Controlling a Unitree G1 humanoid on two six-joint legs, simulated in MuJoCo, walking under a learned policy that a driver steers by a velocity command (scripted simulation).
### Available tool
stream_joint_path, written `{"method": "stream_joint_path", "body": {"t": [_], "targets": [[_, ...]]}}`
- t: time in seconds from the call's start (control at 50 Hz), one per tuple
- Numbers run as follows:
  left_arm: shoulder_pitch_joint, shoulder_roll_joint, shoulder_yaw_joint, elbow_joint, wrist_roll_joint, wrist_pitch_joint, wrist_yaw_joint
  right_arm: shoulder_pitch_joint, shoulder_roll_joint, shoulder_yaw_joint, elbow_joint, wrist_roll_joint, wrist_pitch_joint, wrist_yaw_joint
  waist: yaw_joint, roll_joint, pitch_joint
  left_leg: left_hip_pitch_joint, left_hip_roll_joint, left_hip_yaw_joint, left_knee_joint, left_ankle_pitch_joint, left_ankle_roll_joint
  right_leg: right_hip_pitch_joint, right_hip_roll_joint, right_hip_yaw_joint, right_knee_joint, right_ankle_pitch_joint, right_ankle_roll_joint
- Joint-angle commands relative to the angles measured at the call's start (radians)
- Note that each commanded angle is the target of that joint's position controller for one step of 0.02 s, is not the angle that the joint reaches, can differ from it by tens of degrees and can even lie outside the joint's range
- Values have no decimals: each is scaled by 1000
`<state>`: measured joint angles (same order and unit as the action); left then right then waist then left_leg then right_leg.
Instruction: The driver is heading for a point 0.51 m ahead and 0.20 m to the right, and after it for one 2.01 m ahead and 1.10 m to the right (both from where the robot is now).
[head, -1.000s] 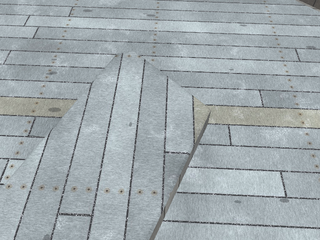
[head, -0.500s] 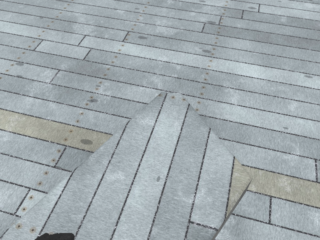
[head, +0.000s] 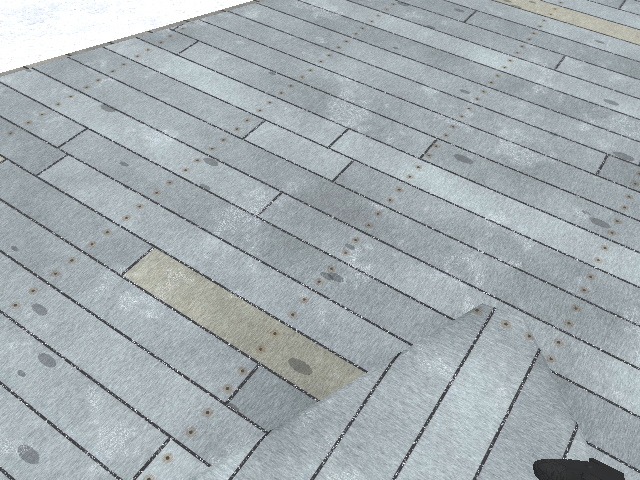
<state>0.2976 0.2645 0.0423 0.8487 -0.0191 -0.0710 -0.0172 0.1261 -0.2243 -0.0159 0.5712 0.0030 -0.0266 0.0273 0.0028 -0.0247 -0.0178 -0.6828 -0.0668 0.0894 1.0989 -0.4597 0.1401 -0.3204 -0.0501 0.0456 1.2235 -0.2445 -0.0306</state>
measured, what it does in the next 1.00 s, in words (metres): climbs, turning right: right foot, then left foot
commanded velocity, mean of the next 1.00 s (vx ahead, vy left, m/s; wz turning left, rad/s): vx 0.39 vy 0.00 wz -0.31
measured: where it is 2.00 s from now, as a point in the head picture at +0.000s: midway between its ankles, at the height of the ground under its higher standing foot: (315, 436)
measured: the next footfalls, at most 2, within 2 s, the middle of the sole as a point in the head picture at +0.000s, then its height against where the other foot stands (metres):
right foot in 0.52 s outside the picture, level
left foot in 0.90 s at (301, 394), level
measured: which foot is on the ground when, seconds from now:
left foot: down 0.00-0.54, up 0.56-0.88, down 0.90-0.94, up 0.96-1.00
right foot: up 0.00-0.50, down 0.52-1.00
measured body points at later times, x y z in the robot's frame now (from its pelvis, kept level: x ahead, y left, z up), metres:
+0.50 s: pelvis +0.29 -0.01 +0.06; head +0.33 +0.01 +0.51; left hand +0.54 +0.18 -0.03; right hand +0.24 -0.28 -0.05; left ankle +0.08 +0.06 -0.65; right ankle +0.44 -0.10 -0.65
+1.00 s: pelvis +0.55 +0.00 +0.03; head +0.56 +0.01 +0.48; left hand +0.79 +0.20 -0.07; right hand +0.61 -0.30 -0.05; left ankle +0.70 +0.07 -0.71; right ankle +0.43 -0.10 -0.65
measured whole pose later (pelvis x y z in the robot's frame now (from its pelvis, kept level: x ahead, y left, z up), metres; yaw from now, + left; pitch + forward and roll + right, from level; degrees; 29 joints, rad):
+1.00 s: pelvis +0.55 +0.00 +0.03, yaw -24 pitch +0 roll -1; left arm 0.24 0.27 0.07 0.62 -0.01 0.04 0.08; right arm 0.14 -0.26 -0.05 0.67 -0.01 -0.09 0.03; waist 0.01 0.00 -0.01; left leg -0.35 -0.02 -0.15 0.36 0.44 -0.13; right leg -0.32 0.17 0.22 0.95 -0.60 -0.03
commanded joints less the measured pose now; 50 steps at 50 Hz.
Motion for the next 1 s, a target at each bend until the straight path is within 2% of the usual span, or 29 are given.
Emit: {"method": "stream_joint_path", "body": {"t": [0.02,0.06,0.1,0.12,0.16,0.18,0.24,0.38,0.46,0.5,0.52,0.54,0.56,0.58,0.6,0.62,0.64,0.72,0.74,0.76,0.78,0.8,0.84,0.9,0.92,0.94,0.96,0.98,1.0], "targets": [[-109,20,7,-137,-5,-39,-6,180,-69,-31,52,-18,-37,17,-20,14,18,316,267,-701,-708,-57,132,-485,-7,52,382,-60,-41],[-21,9,-2,-134,-6,-16,0,123,-17,-15,74,-22,-49,18,51,97,45,214,200,-530,-741,48,93,-434,-25,38,440,-34,-57],[-49,4,-15,-155,2,-11,-2,143,-31,-17,107,-2,-59,19,66,55,48,265,178,-429,-795,133,74,-502,-28,28,338,32,-66],[-59,23,-15,-157,-2,-7,0,152,-72,-28,106,-1,-64,16,64,30,55,296,180,-387,-829,179,76,-524,-36,16,210,60,-53],[-110,28,-15,-155,12,2,4,196,-67,-26,125,-9,-61,-5,30,16,24,371,165,-281,-874,318,60,-515,-32,-18,23,192,-16],[-136,29,-12,-159,16,-2,3,222,-77,-25,135,-12,-71,-13,15,61,3,415,181,-270,-881,430,54,-511,-35,-12,-59,259,-6],[-251,29,-9,-185,3,-5,-6,298,-107,-27,169,-11,-78,-39,-47,81,-17,543,179,-169,-895,603,-15,-477,-6,-42,-328,390,1],[-407,5,-16,-245,-22,-13,-63,372,-148,-39,229,-8,-57,-49,-116,89,84,808,268,-99,-906,750,-57,-513,29,-76,-646,363,-26],[-347,39,2,-259,-9,-16,-87,354,-189,-48,229,-11,-28,-73,-63,137,15,885,279,-41,-712,1362,-80,-327,124,-179,-671,199,-80],[-116,117,39,-215,-7,-8,-74,304,-226,-57,214,-15,-19,-86,65,162,-88,806,265,-26,-413,1486,-107,-32,152,-163,-723,202,-130],[66,175,62,-184,0,-2,-53,244,-237,-56,186,-22,-34,-84,170,131,-179,570,229,-9,-147,1258,-119,301,61,-19,-732,265,-191],[159,259,81,-184,18,0,-40,309,-94,-15,137,-30,-65,-70,143,-180,-343,27,-7,-43,438,313,-234,798,-278,564,-718,254,-453],[121,191,66,-174,4,13,-19,335,-156,-19,131,-13,-110,-38,121,-94,-465,-75,-1,-271,514,-31,-208,809,-338,773,-869,110,-483],[70,140,52,-200,6,19,-1,201,-210,-36,79,33,-128,-29,121,-63,-283,-133,73,-286,443,14,-187,659,-268,594,-889,31,-404],[-6,121,45,-210,10,19,3,138,-202,-32,53,25,-135,-33,60,41,-112,-110,96,-240,325,61,-166,436,-209,467,-935,173,-353],[-75,95,36,-230,14,16,5,124,-198,-41,60,-9,-123,-46,13,103,-41,-54,127,-209,227,94,-167,285,-151,354,-942,344,-305],[-101,104,36,-250,27,12,5,156,-197,-45,58,-24,-107,-49,-24,62,-2,19,135,-197,180,98,-182,148,-124,291,-938,532,-311],[-151,166,62,-250,28,27,15,157,-94,-18,48,-39,-64,-69,-64,-3,-40,265,65,-93,-192,174,-231,-135,10,112,-877,840,-257],[-142,183,71,-248,33,44,24,175,-90,-17,69,-42,-64,-67,-65,-9,-125,347,26,-66,-186,358,-239,-135,37,86,-816,877,-239],[-134,181,70,-249,39,50,33,211,-129,-34,93,-41,-70,-59,-76,-20,-181,368,18,-95,-164,526,-233,-124,41,85,-753,832,-218],[-146,152,61,-258,24,57,41,187,-140,-38,87,-31,-68,-56,-72,-35,-186,369,10,-99,-188,544,-232,-131,40,103,-728,781,-201],[-80,129,56,-237,1,61,57,119,-157,-45,63,-17,-65,-48,-35,-32,-152,301,26,-171,-283,581,-231,-95,43,143,-705,570,-178],[-79,102,51,-243,-9,75,81,5,-141,-38,15,-19,-60,-31,-14,-57,-104,246,33,-231,-478,592,-215,-52,45,247,-638,298,-155],[-96,91,55,-282,18,90,107,9,-163,-53,30,-10,-64,-2,-13,-97,-110,253,74,-310,-611,626,-202,38,36,369,-470,129,-144],[-76,75,51,-290,18,100,106,9,-162,-57,38,-10,-71,3,-5,-71,-106,275,54,-264,-723,680,-205,64,81,331,-407,146,-121],[-55,71,47,-304,25,106,100,-9,-176,-67,47,-17,-74,-2,15,81,-100,370,46,-280,-738,678,-200,-13,130,235,-380,182,-77],[-51,95,52,-300,20,108,98,13,-138,-67,52,-4,-78,-3,-20,133,-76,515,50,-290,-726,767,-197,-145,151,186,-303,155,-41],[-78,89,48,-286,4,105,105,66,-49,-46,74,-8,-69,8,-55,87,-5,460,22,-156,-931,954,-240,-16,146,218,-341,48,-41],[-36,69,46,-280,11,101,104,44,-83,-62,85,-3,-64,7,22,36,19,542,98,-211,-951,1026,-229,-52,160,257,-262,-36,-37]]}}
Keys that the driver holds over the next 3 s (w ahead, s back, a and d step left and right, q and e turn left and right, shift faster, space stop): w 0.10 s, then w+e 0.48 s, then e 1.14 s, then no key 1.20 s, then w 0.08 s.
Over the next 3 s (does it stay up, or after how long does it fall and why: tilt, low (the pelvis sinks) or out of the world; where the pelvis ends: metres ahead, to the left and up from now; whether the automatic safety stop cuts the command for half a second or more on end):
stays up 0.53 0.04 -0.04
